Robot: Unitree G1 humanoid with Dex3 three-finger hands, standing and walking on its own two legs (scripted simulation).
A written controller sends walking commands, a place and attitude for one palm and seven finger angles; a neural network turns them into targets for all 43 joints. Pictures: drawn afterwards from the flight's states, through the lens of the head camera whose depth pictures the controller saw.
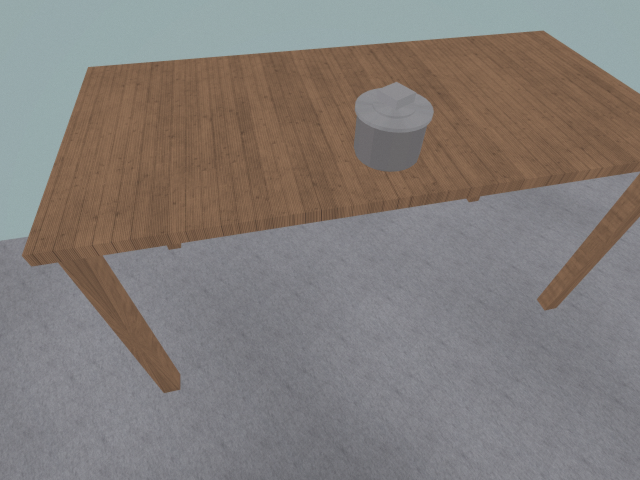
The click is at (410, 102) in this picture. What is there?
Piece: lid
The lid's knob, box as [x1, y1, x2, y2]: [376, 82, 415, 109]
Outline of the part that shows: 397,82 378,89 376,98 394,109 412,102 414,100 415,95 414,91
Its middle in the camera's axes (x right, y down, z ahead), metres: +0.15 -0.28 +0.75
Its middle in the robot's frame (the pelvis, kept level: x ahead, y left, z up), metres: +0.77 -0.10 +0.09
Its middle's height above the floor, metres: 0.87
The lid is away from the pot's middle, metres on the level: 0.00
